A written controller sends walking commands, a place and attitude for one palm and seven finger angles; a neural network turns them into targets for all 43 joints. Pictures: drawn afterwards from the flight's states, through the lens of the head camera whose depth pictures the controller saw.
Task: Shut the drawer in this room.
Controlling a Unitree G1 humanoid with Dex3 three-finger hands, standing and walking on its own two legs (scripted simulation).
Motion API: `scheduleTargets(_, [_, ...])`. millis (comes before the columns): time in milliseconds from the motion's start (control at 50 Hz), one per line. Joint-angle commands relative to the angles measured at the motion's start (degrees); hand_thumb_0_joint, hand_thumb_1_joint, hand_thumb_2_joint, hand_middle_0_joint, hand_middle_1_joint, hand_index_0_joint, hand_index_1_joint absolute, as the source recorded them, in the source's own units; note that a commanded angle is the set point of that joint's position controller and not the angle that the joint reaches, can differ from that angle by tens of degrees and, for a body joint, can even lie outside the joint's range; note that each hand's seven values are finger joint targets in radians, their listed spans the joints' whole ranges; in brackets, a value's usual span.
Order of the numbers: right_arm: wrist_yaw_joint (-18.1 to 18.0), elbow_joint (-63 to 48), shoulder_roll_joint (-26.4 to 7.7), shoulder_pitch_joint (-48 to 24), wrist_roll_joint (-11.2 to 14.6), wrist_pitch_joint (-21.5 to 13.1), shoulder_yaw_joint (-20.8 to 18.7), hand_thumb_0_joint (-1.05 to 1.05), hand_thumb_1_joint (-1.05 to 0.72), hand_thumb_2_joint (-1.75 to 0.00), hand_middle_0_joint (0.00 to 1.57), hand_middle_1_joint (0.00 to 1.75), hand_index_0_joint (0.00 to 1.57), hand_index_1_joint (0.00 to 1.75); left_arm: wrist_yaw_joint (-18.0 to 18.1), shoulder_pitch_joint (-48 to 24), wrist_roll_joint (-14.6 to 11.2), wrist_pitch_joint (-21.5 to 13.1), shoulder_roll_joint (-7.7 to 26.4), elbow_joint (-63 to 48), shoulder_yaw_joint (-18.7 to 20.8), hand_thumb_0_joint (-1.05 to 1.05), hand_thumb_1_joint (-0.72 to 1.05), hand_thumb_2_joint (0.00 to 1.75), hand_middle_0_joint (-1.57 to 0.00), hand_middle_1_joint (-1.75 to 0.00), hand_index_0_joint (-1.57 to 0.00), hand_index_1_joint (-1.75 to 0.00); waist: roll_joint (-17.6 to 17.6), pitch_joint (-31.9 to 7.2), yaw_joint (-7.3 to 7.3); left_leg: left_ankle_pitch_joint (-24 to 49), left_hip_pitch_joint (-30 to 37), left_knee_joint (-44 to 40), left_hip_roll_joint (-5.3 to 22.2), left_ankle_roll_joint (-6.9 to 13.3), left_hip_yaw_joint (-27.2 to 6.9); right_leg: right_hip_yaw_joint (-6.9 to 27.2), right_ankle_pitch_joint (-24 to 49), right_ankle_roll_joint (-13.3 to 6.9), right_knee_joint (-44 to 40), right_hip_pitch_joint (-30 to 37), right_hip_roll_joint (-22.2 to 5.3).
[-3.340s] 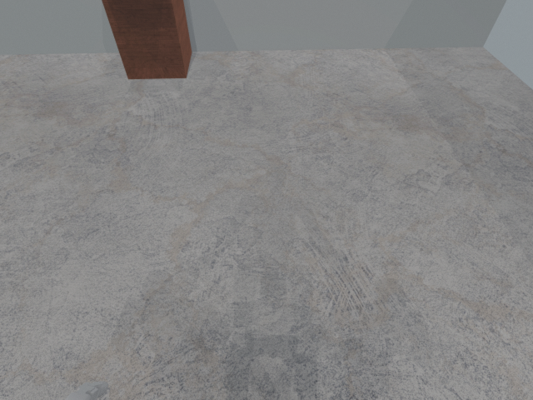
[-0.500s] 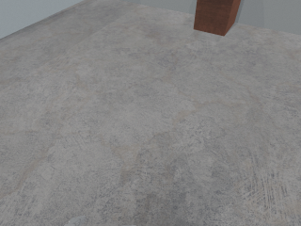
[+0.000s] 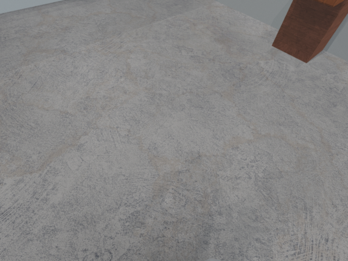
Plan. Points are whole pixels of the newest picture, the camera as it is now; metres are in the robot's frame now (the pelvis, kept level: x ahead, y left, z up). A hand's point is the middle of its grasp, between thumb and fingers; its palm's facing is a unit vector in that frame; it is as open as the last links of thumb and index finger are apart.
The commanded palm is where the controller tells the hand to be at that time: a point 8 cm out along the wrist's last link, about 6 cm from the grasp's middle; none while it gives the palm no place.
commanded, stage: stand and wait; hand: left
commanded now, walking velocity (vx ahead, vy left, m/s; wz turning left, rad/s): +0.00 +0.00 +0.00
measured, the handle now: out of the picture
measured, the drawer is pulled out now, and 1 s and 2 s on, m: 0.28 0.28 0.28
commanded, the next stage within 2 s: turn or walk to find it in 0.48 s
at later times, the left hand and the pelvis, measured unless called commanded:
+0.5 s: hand out of the picture +0.02 +0.15 -0.16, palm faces +0.05 -0.98 -0.20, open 7.3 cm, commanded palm none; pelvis +0.01 -0.02 +0.01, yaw +1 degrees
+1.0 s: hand out of the picture +0.01 +0.16 -0.17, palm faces -0.02 -0.98 -0.18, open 7.4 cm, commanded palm none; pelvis -0.01 -0.01 +0.00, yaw -4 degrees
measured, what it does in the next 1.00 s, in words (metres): steps on the spot: right foot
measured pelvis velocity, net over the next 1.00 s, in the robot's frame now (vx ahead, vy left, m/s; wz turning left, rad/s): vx -0.01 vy -0.01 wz -0.07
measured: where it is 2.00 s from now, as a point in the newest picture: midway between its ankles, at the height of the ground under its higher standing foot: outside the picture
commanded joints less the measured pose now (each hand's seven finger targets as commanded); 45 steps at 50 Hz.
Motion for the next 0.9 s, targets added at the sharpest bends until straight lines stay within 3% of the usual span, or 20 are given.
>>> scheduleTargets(0, [-1.7, -1.5, -9.0, 2.8, 0.1, -1.7, -1.5, 0.0, -0.9, -0.9, 0.2, 0.3, 0.2, 0.3, -0.1, 0.8, 0.0, -2.2, 2.0, -3.0, -0.3, 0.0, 0.9, 0.9, -0.2, -0.3, -0.2, -0.3, 10.3, -5.7, -1.64, 34.9, 9.2, -13.4, 14.2, 6.8, -10.9, 2.8, 4.0, 1.0, 1.4, -3.8, -0.1])
scheduleTargets(40, [-1.8, -0.6, -8.6, 3.8, 0.1, -1.7, -1.4, 0.0, -0.9, -0.9, 0.2, 0.3, 0.2, 0.3, 0.1, 0.4, -0.1, -2.2, 1.4, -2.5, -0.8, 0.0, 0.9, 0.9, -0.2, -0.3, -0.2, -0.3, 9.8, -5.4, -2.03, 36.7, 10.1, -13.3, 14.6, 7.4, -11.0, 2.5, 3.2, 1.1, -4.0, -1.8, 0.3])
scheduleTargets(120, [-1.6, 0.8, -8.6, 3.9, -0.3, -1.3, -1.4, 0.0, -0.9, -0.9, 0.2, 0.3, 0.2, 0.3, 0.3, -0.3, -0.2, -2.3, -0.4, -2.2, -1.7, 0.0, 0.9, 0.9, -0.2, -0.3, -0.2, -0.3, 9.9, -3.6, -2.42, 29.3, 7.1, -14.0, 14.4, 7.2, -11.6, 1.4, 3.1, 0.5, -15.3, 4.3, 1.6])
scheduleTargets(160, [-1.6, 1.7, -8.0, 3.7, -0.2, -1.3, -1.4, 0.0, -0.9, -0.9, 0.2, 0.3, 0.2, 0.3, 0.5, 1.0, -0.2, -2.7, -0.5, -1.3, -1.9, 0.0, 0.9, 0.9, -0.2, -0.3, -0.2, -0.3, 10.2, -3.2, -1.77, 25.9, 5.4, -13.8, 13.7, 6.5, -12.0, 1.2, 5.6, 0.2, -21.0, 7.7, 2.1])
scheduleTargets(200, [-1.6, 2.2, -7.0, 3.1, 0.1, -1.5, -1.2, 0.0, -0.9, -0.9, 0.2, 0.3, 0.2, 0.3, 0.7, 4.2, -0.1, -3.3, -0.4, 0.5, -2.0, 0.0, 0.9, 0.9, -0.2, -0.3, -0.2, -0.3, 8.7, -4.0, -0.04, 21.8, 3.3, -10.6, 11.6, 4.1, -10.5, 1.0, 14.4, 0.1, -32.0, 14.0, 1.9])
scheduleTargets(220, [-1.3, 2.6, -5.4, 3.3, 0.5, -1.6, -0.9, 0.0, -0.9, -0.9, 0.2, 0.3, 0.2, 0.3, 1.0, 5.2, 0.1, -4.0, 0.9, 1.2, -2.0, 0.0, 0.9, 0.9, -0.2, -0.3, -0.2, -0.3, 4.8, -4.0, 0.19, 16.3, 0.9, -7.9, 9.0, 1.4, -8.7, 3.7, 19.7, -0.5, -37.1, 17.7, -0.1])
scheduleTargets(240, [-1.1, 2.7, -3.3, 4.4, 0.9, -1.6, -0.6, 0.0, -0.9, -0.9, 0.2, 0.3, 0.2, 0.3, 1.2, 4.3, 0.2, -4.6, 3.0, 1.3, -2.0, 0.0, 0.9, 0.9, -0.2, -0.3, -0.2, -0.3, -1.1, -3.7, -1.11, 9.4, -1.2, -5.8, 5.7, -0.9, -6.3, 10.0, 23.2, -2.7, -38.6, 18.0, -5.4])
scheduleTargets(260, [-0.9, 2.9, -1.8, 5.1, 0.8, -1.5, 0.1, 0.0, -0.9, -0.9, 0.2, 0.3, 0.2, 0.3, 1.2, 3.1, 0.1, -4.8, 4.3, 1.3, -2.0, 0.0, 0.9, 0.9, -0.2, -0.3, -0.2, -0.3, -4.3, -2.6, -1.83, 3.4, -1.1, -5.9, 2.9, -2.2, -4.2, 12.8, 24.0, -5.5, -39.5, 15.4, -9.3])
scheduleTargets(280, [-1.0, 3.4, -2.0, 5.3, 0.3, -0.6, 0.0, 0.0, -0.9, -0.9, 0.2, 0.3, 0.2, 0.3, 1.1, 1.8, 0.0, -5.1, 5.4, 1.2, -1.5, 0.0, 0.9, 0.9, -0.2, -0.3, -0.2, -0.3, -12.6, -1.8, -1.83, -1.1, 0.2, -4.5, 2.0, -2.8, -2.9, 15.1, 19.4, -7.4, -42.2, 11.4, -9.8])
scheduleTargets(300, [-1.0, 3.9, -2.7, 5.3, 0.1, -0.3, -0.2, 0.0, -0.9, -0.9, 0.2, 0.3, 0.2, 0.3, 1.1, 1.0, 0.0, -5.0, 4.2, 1.1, -1.8, 0.0, 0.9, 0.9, -0.2, -0.3, -0.2, -0.3, -12.8, -0.1, -1.65, -1.2, 1.6, -3.7, 2.5, -2.6, -3.2, 14.8, 15.0, -8.3, -44.2, 8.1, -9.5])
scheduleTargets(360, [-1.1, 6.9, -1.8, 8.8, 0.0, -0.9, 0.6, 0.0, -0.9, -0.9, 0.2, 0.3, 0.2, 0.3, 1.0, -0.1, -0.4, -4.7, 2.1, 1.8, -2.3, 0.0, 0.9, 0.9, -0.2, -0.3, -0.2, -0.3, -2.2, -0.5, -2.64, 7.5, 5.5, -8.5, 4.2, -2.1, -3.9, 9.5, 13.6, -6.0, -41.1, 7.4, -4.7])
scheduleTargets(400, [-1.2, 8.0, -2.1, 8.6, 0.0, -1.4, 0.8, 0.0, -0.9, -0.9, 0.2, 0.3, 0.2, 0.3, 1.0, 0.8, -0.6, -4.5, 1.2, 2.8, -2.5, 0.0, 0.9, 0.9, -0.2, -0.3, -0.2, -0.3, 2.3, -0.5, -1.79, 10.3, 5.0, -10.9, 5.5, -1.8, -5.0, 7.6, 14.0, -4.7, -40.0, 9.3, -2.5])
scheduleTargets(440, [-1.4, 8.9, -2.5, 9.0, 0.3, -1.9, 1.0, 0.0, -0.9, -0.9, 0.2, 0.3, 0.2, 0.3, 1.1, 2.2, -0.7, -4.6, 0.7, 3.9, -2.8, 0.0, 0.9, 0.9, -0.2, -0.3, -0.2, -0.3, 4.2, -1.7, -1.16, 13.4, 4.5, -11.3, 6.4, -1.6, -5.6, 6.6, 19.1, -4.2, -38.7, 12.7, -1.6])
scheduleTargets(520, [-1.7, 9.5, -2.8, 9.9, 0.3, -1.9, 1.0, 0.0, -0.9, -0.9, 0.2, 0.3, 0.2, 0.3, 1.3, 3.0, -0.9, -4.6, 1.1, 4.8, -2.4, 0.0, 0.9, 0.9, -0.2, -0.3, -0.2, -0.3, 3.4, -2.8, -0.96, 15.4, 2.8, -10.3, 6.3, -1.8, -5.6, 5.2, 24.2, -4.3, -36.6, 16.0, -2.7])
scheduleTargets(580, [-1.7, 9.7, -2.0, 10.2, 0.3, -1.5, 1.0, 0.0, -0.9, -0.9, 0.2, 0.3, 0.2, 0.3, 1.4, 3.2, -0.8, -4.3, 0.8, 4.8, -2.3, 0.0, 0.9, 0.9, -0.2, -0.3, -0.2, -0.3, 2.9, -1.6, -0.88, 13.4, 1.7, -9.6, 6.0, -1.9, -5.4, 5.1, 21.1, -4.5, -36.8, 14.7, -3.2])
scheduleTargets(640, [-2.0, 11.0, -1.4, 12.0, 0.3, -1.8, 1.1, 0.0, -0.9, -0.9, 0.2, 0.3, 0.2, 0.3, 1.2, 3.3, -0.7, -4.5, -1.0, 5.9, -3.2, 0.0, 0.9, 0.9, -0.2, -0.3, -0.2, -0.3, 3.1, -0.5, -1.48, 11.7, 4.5, -11.2, 6.6, -1.6, -5.3, 6.2, 18.4, -4.3, -39.3, 12.3, -1.2])
scheduleTargets(700, [-2.4, 10.9, -1.7, 11.5, 0.3, -1.4, 0.4, 0.0, -0.9, -0.9, 0.2, 0.3, 0.2, 0.3, 1.0, 3.0, -0.5, -3.9, -0.5, 5.7, -2.5, 0.0, 0.9, 0.9, -0.2, -0.3, -0.2, -0.3, 3.0, 1.2, -1.57, 8.7, 4.0, -9.8, 7.1, -1.7, -3.5, 8.2, 18.3, -4.8, -39.0, 10.0, -1.1])
scheduleTargets(780, [-2.5, 8.8, -2.5, 10.6, 0.2, -0.7, -0.7, 0.0, -0.9, -0.9, 0.2, 0.3, 0.2, 0.3, 0.6, 1.8, -0.2, -2.9, 0.8, 3.9, -0.8, 0.0, 0.9, 0.9, -0.2, -0.3, -0.2, -0.3, 2.0, 2.0, -1.91, 1.8, 2.0, -7.3, 7.5, -1.6, -2.0, 11.3, 12.1, -5.7, -38.0, 5.6, -0.8])
scheduleTargets(840, [-2.4, 6.6, -3.5, 9.3, 0.1, -0.5, -1.6, 0.0, -0.9, -0.9, 0.2, 0.3, 0.2, 0.3, 0.3, 1.2, 0.2, -2.4, 0.8, 1.9, 0.0, 0.0, 0.9, 0.9, -0.2, -0.3, -0.2, -0.3, 2.9, 1.8, -1.92, -2.7, 1.2, -7.2, 9.0, -0.8, -2.8, 12.3, 8.1, -5.8, -35.9, 2.0, 0.6])
scheduleTargets(880, [-2.4, 5.9, -3.8, 9.2, -0.1, -0.7, -1.8, 0.0, -0.9, -0.9, 0.2, 0.3, 0.2, 0.3, 0.1, 0.9, 0.4, -2.3, 0.1, 0.8, 0.0, 0.0, 0.9, 0.9, -0.2, -0.3, -0.2, -0.3, 5.2, 1.0, -1.96, -5.0, -0.3, -9.2, 10.3, 0.2, -4.6, 10.9, 7.0, -5.2, -33.5, 2.0, 2.2])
